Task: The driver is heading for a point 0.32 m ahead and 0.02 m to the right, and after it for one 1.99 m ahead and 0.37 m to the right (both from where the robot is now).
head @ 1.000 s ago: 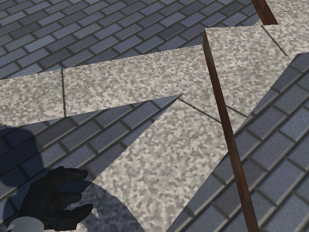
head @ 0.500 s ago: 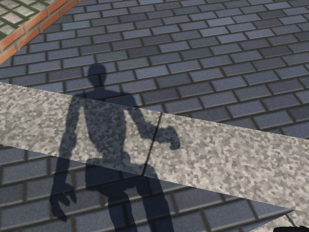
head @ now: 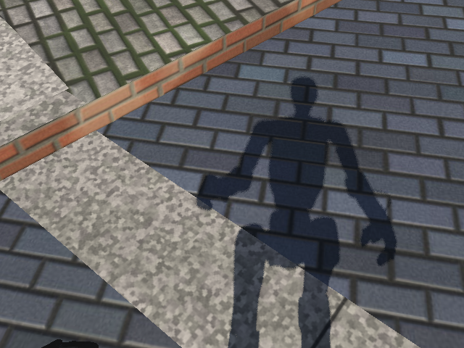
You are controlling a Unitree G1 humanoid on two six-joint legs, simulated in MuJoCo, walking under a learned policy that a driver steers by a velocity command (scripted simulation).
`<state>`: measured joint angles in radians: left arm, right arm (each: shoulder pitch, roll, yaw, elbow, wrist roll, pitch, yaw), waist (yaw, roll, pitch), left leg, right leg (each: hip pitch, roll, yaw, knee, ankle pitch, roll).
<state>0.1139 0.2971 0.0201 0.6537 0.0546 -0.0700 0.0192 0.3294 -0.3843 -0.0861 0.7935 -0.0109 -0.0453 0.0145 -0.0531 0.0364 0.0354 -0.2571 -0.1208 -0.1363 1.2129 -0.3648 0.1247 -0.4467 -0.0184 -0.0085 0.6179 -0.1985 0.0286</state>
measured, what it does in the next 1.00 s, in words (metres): walks ahead, turning right: left foot, then right foot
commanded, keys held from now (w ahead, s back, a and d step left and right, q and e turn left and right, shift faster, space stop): w+shift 0.10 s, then shift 0.08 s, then e+shift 0.80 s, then shift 0.02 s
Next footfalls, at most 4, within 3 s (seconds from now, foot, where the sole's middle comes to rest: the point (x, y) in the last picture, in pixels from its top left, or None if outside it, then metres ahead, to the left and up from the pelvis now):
0.32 left None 0.46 0.10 -0.76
0.76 right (298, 336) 0.48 -0.16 -0.76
1.18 left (222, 303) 0.59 0.04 -0.76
1.86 left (196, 328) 0.52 0.12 -0.76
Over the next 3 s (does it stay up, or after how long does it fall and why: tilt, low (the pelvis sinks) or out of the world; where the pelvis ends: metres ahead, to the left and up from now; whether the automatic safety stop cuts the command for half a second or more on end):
stays up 0.59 -0.03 0.01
